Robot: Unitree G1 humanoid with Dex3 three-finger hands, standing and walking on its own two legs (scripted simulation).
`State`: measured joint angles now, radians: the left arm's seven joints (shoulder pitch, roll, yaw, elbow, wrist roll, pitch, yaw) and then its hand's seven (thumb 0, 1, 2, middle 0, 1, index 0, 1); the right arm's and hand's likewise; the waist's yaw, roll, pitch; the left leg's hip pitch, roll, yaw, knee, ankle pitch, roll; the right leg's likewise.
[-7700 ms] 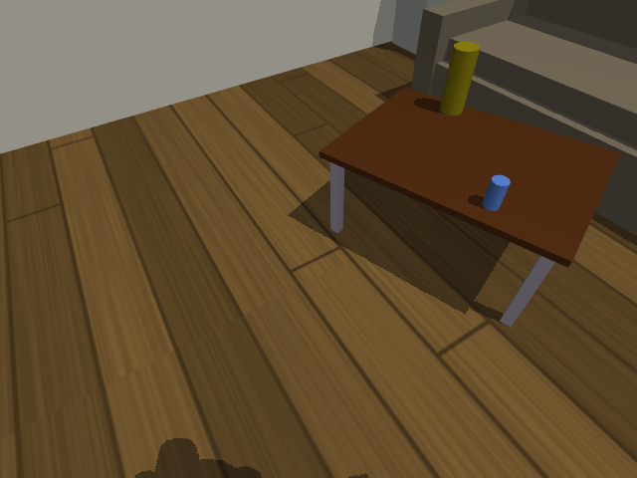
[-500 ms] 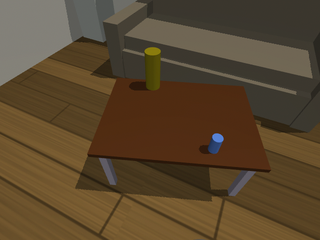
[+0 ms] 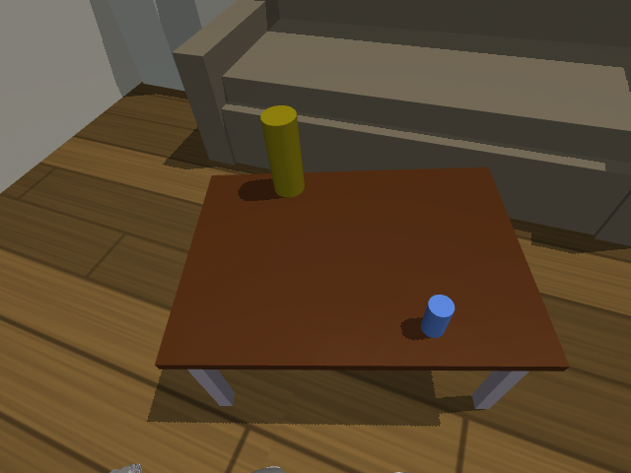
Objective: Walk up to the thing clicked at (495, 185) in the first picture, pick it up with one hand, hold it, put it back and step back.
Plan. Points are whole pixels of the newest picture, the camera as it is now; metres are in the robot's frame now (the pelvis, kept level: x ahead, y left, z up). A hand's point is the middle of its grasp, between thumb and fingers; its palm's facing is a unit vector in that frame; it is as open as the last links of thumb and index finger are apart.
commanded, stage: walk up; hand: right
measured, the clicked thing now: (436, 316) +0.46 -0.23 -0.28
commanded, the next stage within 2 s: stand in 1.42 s
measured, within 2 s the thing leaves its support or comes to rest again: neither
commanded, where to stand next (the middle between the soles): +0.07 +0.00 m, yaw -2 degrees
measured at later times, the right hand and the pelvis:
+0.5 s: hand out of the picture +0.12 -0.26 -0.15, palm faces +0.03 +0.93 -0.36, open 7.4 cm; pelvis +0.02 +0.01 -0.01, yaw -3 degrees
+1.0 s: hand out of the picture +0.09 -0.23 -0.13, palm faces +0.03 +0.94 -0.34, open 7.4 cm; pelvis +0.02 +0.02 +0.02, yaw -3 degrees
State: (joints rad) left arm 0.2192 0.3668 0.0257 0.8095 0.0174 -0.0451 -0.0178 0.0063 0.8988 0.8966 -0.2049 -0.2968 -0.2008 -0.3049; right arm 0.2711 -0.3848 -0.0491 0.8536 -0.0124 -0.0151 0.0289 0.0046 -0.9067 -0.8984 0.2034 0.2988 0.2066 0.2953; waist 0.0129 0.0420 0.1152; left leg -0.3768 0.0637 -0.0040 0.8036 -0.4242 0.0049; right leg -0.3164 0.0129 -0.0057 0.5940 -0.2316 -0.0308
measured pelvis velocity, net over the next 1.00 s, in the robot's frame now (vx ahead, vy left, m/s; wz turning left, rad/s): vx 0.02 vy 0.02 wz -0.06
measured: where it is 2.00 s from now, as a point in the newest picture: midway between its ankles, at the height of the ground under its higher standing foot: outside the picture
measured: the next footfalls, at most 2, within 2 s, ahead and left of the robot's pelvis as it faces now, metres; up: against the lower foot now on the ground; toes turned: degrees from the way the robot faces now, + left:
left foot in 0.06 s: +0.10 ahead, +0.15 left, +0.00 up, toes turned -2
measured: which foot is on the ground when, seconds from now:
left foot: up 0.00-0.04, down 0.06-1.00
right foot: down 0.00-1.00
